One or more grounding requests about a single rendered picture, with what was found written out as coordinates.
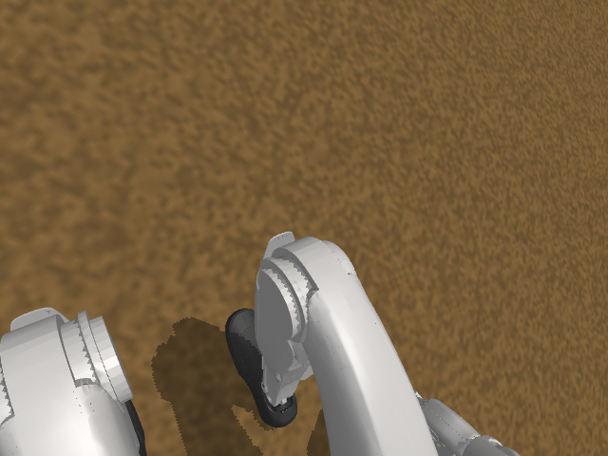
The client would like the left robot foot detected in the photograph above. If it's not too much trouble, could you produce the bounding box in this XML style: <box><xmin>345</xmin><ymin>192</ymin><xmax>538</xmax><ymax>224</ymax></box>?
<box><xmin>125</xmin><ymin>399</ymin><xmax>147</xmax><ymax>456</ymax></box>

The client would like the right robot hand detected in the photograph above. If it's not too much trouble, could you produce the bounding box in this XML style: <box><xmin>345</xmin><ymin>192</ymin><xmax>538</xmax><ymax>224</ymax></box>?
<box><xmin>414</xmin><ymin>390</ymin><xmax>481</xmax><ymax>456</ymax></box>

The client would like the right robot foot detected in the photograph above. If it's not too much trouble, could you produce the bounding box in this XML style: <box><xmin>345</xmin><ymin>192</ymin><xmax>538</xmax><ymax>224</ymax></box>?
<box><xmin>225</xmin><ymin>308</ymin><xmax>297</xmax><ymax>428</ymax></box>

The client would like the right robot arm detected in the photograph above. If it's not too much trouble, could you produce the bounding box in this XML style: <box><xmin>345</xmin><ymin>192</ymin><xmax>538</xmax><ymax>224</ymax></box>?
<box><xmin>463</xmin><ymin>435</ymin><xmax>520</xmax><ymax>456</ymax></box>

